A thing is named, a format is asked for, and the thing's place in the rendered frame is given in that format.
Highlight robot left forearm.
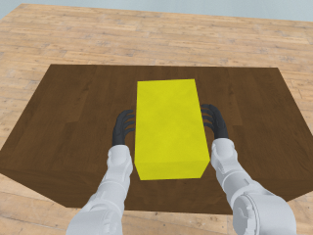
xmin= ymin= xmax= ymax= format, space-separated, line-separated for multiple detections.
xmin=66 ymin=145 xmax=133 ymax=235

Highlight robot left hand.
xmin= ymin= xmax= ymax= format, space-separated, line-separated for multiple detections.
xmin=112 ymin=110 xmax=135 ymax=147

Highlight right robot upper arm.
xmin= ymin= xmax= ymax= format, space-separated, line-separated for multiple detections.
xmin=232 ymin=194 xmax=305 ymax=235

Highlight carton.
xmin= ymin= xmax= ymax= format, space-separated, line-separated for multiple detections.
xmin=134 ymin=78 xmax=210 ymax=180

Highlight left robot upper arm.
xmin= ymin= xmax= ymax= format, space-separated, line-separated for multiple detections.
xmin=67 ymin=209 xmax=123 ymax=235

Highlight pedestal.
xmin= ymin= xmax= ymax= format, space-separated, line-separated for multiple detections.
xmin=0 ymin=64 xmax=313 ymax=215

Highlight robot right hand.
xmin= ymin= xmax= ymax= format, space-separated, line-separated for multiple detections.
xmin=201 ymin=104 xmax=229 ymax=139

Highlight robot right forearm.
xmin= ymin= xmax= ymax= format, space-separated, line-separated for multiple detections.
xmin=210 ymin=138 xmax=296 ymax=232

